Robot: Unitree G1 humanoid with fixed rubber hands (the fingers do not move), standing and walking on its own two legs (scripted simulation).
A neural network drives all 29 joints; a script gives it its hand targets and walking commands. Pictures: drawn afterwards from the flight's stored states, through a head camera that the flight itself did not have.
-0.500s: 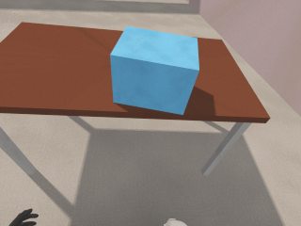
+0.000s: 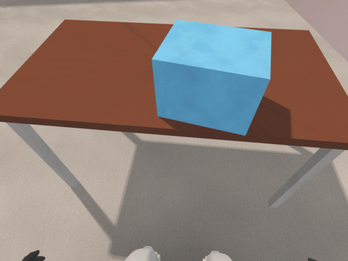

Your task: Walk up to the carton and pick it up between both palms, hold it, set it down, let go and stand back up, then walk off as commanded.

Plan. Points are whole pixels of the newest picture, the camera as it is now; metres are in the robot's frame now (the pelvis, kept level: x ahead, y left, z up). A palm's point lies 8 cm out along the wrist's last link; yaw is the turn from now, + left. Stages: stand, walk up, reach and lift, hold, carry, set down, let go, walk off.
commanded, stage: walk up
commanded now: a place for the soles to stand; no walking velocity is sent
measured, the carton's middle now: (210, 77) +0.63 -0.10 +0.06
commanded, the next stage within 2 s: none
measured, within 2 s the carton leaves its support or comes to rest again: neither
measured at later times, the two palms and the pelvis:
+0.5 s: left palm out of the picture +0.07 +0.36 -0.08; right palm out of the picture +0.10 -0.29 -0.07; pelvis +0.00 +0.03 +0.02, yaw -1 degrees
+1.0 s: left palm out of the picture +0.13 +0.33 -0.06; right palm out of the picture +0.12 -0.29 -0.05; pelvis +0.01 +0.03 +0.04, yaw -2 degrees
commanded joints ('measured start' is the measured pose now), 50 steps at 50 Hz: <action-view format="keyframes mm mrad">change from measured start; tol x16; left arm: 1 99 332 71 -36 28 -40 25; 50 -141 171 -21 108 16 -11 -28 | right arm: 1 -43 -168 -41 -77 6 -1 -20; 5 112 -193 -65 11 3 -38 -12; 15 -136 -178 -38 -38 3 -24 -10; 50 -191 -128 -1 155 21 -28 -3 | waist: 1 41 -152 -178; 4 -58 -163 -190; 6 -66 112 -167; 15 61 112 -122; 18 15 -115 -95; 50 2 -63 -165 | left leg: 1 -116 68 -133 104 -208 -4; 5 212 96 -192 -296 295 32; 7 233 312 -588 -499 278 201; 9 75 337 -599 -543 12 256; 18 -94 26 -78 -83 -96 -16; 22 248 93 -228 -402 100 44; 25 137 294 -487 -540 123 193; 31 139 49 -152 -356 94 6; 36 210 209 -342 -536 162 111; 50 326 102 -142 -529 292 16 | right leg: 1 235 -379 589 -360 570 -330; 5 -32 -110 187 -94 384 -101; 8 -90 27 44 114 -259 -24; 15 220 30 11 -276 64 -53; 18 180 -295 622 -561 -129 -215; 23 -29 9 81 -183 190 -34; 25 60 43 15 -153 -65 -25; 31 143 -134 334 -430 146 -134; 36 132 22 87 -294 154 -38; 50 226 -63 186 -498 359 -49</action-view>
